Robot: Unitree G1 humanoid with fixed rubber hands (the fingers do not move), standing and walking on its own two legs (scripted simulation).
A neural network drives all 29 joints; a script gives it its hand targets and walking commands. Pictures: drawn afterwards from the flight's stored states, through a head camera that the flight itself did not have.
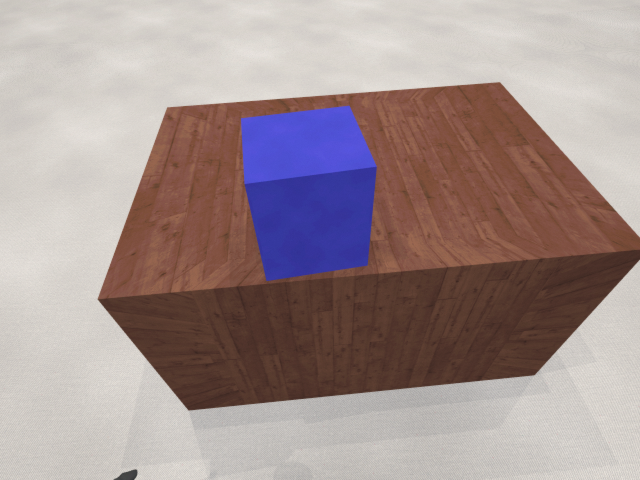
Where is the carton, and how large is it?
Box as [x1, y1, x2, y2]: [241, 106, 376, 280]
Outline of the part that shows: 349,106 241,118 244,183 266,280 367,265 376,166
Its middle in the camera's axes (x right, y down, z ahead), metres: -0.02 -0.09 +0.76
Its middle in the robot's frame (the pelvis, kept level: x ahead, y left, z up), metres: +0.64 +0.06 -0.02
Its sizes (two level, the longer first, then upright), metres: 0.210 0.200 0.250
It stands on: a pedestal, 0.63 m high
